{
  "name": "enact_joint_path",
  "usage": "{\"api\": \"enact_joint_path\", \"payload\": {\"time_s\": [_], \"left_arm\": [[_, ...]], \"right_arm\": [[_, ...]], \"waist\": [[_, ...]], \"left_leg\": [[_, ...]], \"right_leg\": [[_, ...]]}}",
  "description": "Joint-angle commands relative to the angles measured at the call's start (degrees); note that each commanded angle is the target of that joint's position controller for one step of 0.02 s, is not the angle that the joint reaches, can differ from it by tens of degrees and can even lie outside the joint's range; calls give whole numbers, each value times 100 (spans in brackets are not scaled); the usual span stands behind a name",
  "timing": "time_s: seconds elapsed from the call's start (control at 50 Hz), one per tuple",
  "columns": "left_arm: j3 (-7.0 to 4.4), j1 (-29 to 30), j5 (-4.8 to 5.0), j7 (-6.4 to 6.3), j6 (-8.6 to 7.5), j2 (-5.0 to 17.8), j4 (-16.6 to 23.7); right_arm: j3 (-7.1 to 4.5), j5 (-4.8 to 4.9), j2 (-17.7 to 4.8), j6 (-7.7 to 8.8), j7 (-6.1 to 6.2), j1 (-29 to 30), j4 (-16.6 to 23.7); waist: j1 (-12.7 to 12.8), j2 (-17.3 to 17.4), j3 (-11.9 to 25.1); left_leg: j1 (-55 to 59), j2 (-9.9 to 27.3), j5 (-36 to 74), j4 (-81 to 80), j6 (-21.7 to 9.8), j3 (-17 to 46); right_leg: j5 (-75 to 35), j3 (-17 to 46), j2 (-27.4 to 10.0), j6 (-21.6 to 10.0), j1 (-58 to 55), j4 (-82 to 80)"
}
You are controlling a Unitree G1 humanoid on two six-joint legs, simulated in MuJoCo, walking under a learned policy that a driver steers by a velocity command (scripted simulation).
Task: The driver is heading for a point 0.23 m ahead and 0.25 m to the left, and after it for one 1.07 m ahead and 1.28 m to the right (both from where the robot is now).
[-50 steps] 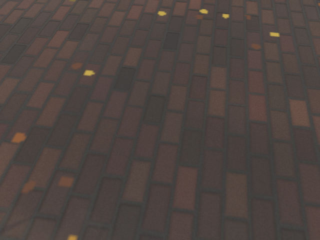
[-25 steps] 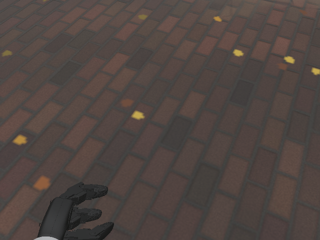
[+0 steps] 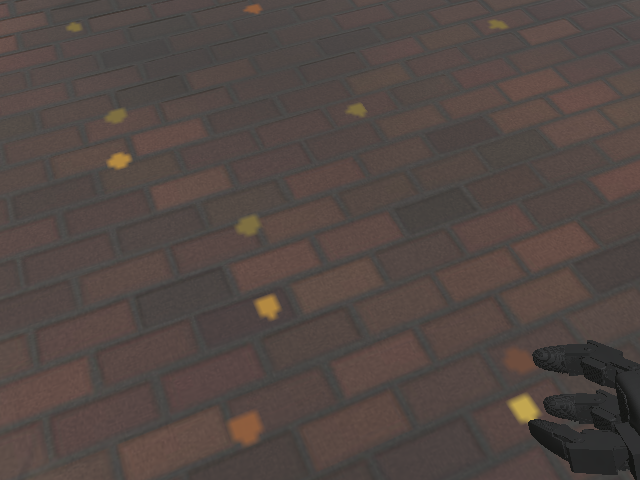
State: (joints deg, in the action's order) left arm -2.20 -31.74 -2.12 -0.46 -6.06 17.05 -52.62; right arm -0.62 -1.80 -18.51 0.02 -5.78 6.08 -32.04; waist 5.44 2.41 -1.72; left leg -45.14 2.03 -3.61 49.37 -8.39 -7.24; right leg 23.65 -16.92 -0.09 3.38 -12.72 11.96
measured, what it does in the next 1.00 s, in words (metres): walks ahead, turning right: left foot, then right foot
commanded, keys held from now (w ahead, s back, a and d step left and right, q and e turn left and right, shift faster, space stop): w+q+shift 0.12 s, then e+shift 0.88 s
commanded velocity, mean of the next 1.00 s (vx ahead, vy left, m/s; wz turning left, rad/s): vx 0.35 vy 0.00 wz -0.30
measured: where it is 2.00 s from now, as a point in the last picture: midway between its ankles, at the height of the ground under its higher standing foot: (354, 404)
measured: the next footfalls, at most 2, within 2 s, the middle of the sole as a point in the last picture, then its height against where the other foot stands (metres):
left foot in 0.08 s outside the picture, level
right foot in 0.48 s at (381, 392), level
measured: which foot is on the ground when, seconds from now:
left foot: up 0.00-0.06, down 0.08-0.48, up 0.50-0.92, down 0.94-1.00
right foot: down 0.00-0.08, up 0.10-0.46, down 0.48-0.94, up 0.96-1.00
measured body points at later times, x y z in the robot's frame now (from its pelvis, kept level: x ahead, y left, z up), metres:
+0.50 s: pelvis +0.42 +0.00 -0.01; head +0.45 +0.01 +0.44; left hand +0.56 +0.27 -0.10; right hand +0.53 -0.27 -0.12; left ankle +0.23 +0.03 -0.67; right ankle +0.60 -0.04 -0.71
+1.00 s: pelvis +0.57 +0.06 +0.02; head +0.60 +0.06 +0.47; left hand +0.82 +0.29 -0.06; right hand +0.65 -0.26 -0.06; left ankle +0.67 +0.16 -0.71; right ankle +0.58 -0.04 -0.69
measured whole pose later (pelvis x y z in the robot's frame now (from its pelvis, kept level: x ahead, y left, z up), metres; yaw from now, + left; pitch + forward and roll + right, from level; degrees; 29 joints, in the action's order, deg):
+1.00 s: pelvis +0.57 +0.06 +0.02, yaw -20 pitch +1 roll +1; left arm -5.9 -9.9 1.7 -1.6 3.6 19.9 -32.2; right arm -3.8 -1.3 -16.5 1.7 1.4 -5.7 -40.0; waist 1.9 -2.7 -2.9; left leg -19.9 -4.0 -7.1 27.4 0.6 8.0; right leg 24.2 17.9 13.4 -0.3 25.1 44.4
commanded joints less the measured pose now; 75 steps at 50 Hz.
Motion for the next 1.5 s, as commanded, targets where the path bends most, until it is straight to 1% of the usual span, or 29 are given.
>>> {"api": "enact_joint_path", "payload": {"time_s": [0.02,0.06,0.08,0.1,0.12,0.16,0.2,0.24,0.26,0.32,0.38,0.46,0.48,0.5,0.52,0.54,0.58,0.64,0.7,0.92,0.96,0.98,1.0,1.04,1.3,1.42,1.46,1.48,1.5], "left_arm": [[-224,491,8,-142,12,1191,516],[-271,983,-16,-146,197,1344,769],[-283,1194,-19,-51,218,1142,851],[-115,620,-48,11,119,577,1461],[-107,1260,43,-2,-27,873,1788],[-12,1351,86,-26,-53,737,1668],[45,884,-73,-35,226,531,1336],[66,835,-38,38,388,331,1237],[-76,1252,416,-84,158,480,1306],[94,2082,334,30,-108,-9,1488],[20,2562,321,279,-159,57,1689],[-420,549,282,415,-5,864,1328],[-458,-195,284,327,47,1001,1149],[-367,377,1,255,10,1235,1415],[-411,1059,-118,209,62,1337,1849],[-421,1668,-10,158,191,1115,2194],[-272,2097,262,76,360,729,2290],[-330,2274,239,19,463,781,2315],[-439,1981,289,-120,599,985,2202],[-566,2243,381,-197,930,900,2448],[-419,1756,384,-140,939,456,2440],[-504,1775,409,-78,871,803,2569],[-620,1756,372,-34,830,1265,2452],[-634,1595,373,-71,933,1202,2160],[-352,2233,341,51,961,516,2497],[-575,1676,363,122,1121,702,2267],[-884,1342,269,-22,985,2079,2341],[-819,1379,87,60,786,1682,2442],[-728,1514,89,65,664,1526,2342]], "right_arm": [[-61,-30,-309,66,53,-717,-2],[-368,-3,-852,132,232,-3046,-753],[-618,222,-1164,59,407,-3230,-922],[-708,-1,-1888,-57,448,-2546,-639],[-745,-30,-1778,-127,541,-3013,-447],[-540,25,-967,40,680,-2484,-719],[-326,73,-517,295,680,-1989,-702],[-253,99,-418,470,573,-2040,-936],[-267,265,-223,606,554,-1502,-750],[-268,234,-343,611,734,-1791,-994],[-262,149,-485,501,862,-2383,-1256],[-341,95,-623,257,987,-1587,-899],[-322,64,-504,243,948,-1291,-757],[-154,-75,325,234,789,-2399,-603],[-133,107,-143,295,629,-3110,-595],[-230,224,-633,271,587,-2520,-488],[-268,81,-567,133,682,-1732,-283],[-240,35,-275,60,740,-1792,-292],[-220,58,-111,102,830,-1525,-285],[-483,243,-446,373,689,-1092,-423],[-581,86,-900,286,736,-1024,-340],[-593,-119,-874,220,729,-1097,-333],[-548,-70,-570,216,758,-963,-219],[-455,91,-269,114,856,-685,-97],[-651,88,-763,-44,794,-1040,-311],[-717,368,-614,50,617,-1269,-579],[-535,15,-110,74,587,-1154,-79],[-611,0,-412,98,664,-530,-2],[-626,131,-472,104,708,-371,40]], "waist": [[-1067,-878,11],[-2098,-831,1063],[-2016,193,1120],[-929,1068,1531],[-1469,168,2275],[-731,-757,364],[-170,-1045,-55],[-58,-792,-132],[-208,-686,-67],[-619,-430,113],[-934,40,242],[264,447,998],[711,-448,1009],[-362,-2133,1377],[-435,-1567,2753],[-371,-712,2216],[-619,441,862],[-796,-155,398],[-642,-462,1005],[-490,-1310,812],[-213,292,1174],[-201,1323,1068],[-253,1008,891],[-273,348,582],[-694,672,628],[-291,307,751],[-457,-2593,814],[57,-1620,1279],[-95,-1345,1028]], "left_leg": [[2125,-694,-285,-499,-325,-495],[4924,-916,-530,-946,-709,73],[6212,-562,-827,-1435,-832,947],[7344,940,120,-1620,-1749,3772],[7578,1295,-1374,-2748,-2221,5134],[5256,1276,-27,-3380,-1547,4134],[3405,992,2812,-3268,-1241,2833],[2650,614,3841,-3428,-965,1862],[2799,626,3569,-3345,-820,1834],[2856,-50,3020,-3351,-206,667],[3441,-7,2724,-3095,217,446],[3384,174,4123,-364,798,336],[2722,-426,1439,2001,1024,187],[715,-1319,-3657,4202,1392,762],[562,-1117,-3119,4856,1318,1938],[493,-825,-2574,4502,1095,1945],[501,-530,-2007,3397,985,1704],[1162,-436,-1787,1579,1094,1563],[1387,-604,-1480,577,1336,1584],[2778,-601,-519,-2619,1061,1822],[4367,1175,575,-3008,164,3099],[4055,1903,980,-3175,-555,3963],[3908,1922,777,-3167,-660,3792],[3767,1193,44,-2983,-192,2619],[3992,1528,798,-3184,-390,592],[3506,1525,301,-1785,469,-189],[110,63,-3582,1222,1442,-259],[-61,-41,-3473,2050,1358,874],[-83,-9,-2942,2120,1175,1090]], "right_leg": [[-8559,97,-1369,-218,1062,1282],[-8090,319,-1516,-389,2138,4256],[-2813,322,-460,-267,3705,6576],[593,897,40,3,5834,8589],[212,2038,37,-22,6477,8766],[-383,1970,-642,-115,6130,7287],[-120,1899,-827,-23,4715,6553],[-253,1721,-742,-39,4043,5500],[-565,1933,-798,11,4449,5336],[-2884,1486,-419,-171,4036,3082],[-4441,1232,156,-270,3636,1985],[-3409,1235,581,-651,1826,2053],[-4502,1932,8,-963,1181,1545],[-7060,4591,-1389,-2067,-143,2025],[-5165,6337,-2051,-2726,-504,1153],[-2779,6099,-1797,-2571,354,847],[-804,5350,-1111,-2059,2306,302],[-1515,4450,-318,-1697,3418,298],[-2839,4324,-241,-1591,2990,701],[-1169,5330,141,-1020,2552,1258],[1216,4085,974,-568,3868,2965],[1412,3211,1172,-283,4558,4388],[942,3030,725,-32,4794,5145],[184,2755,475,116,4962,5835],[-464,1499,-536,219,4319,4046],[-1312,1259,-126,-553,2429,1615],[-4587,4929,-2057,-2165,620,1157],[-3941,4938,-2118,-2478,874,909],[-3301,4515,-1840,-2204,1143,791]]}}
Keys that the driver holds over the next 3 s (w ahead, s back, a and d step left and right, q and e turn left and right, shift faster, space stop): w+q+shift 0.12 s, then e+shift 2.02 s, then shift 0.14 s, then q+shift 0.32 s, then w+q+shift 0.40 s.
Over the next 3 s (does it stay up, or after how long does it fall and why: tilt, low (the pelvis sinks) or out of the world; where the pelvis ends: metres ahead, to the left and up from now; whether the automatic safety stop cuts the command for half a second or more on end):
stays up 0.67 -0.11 0.00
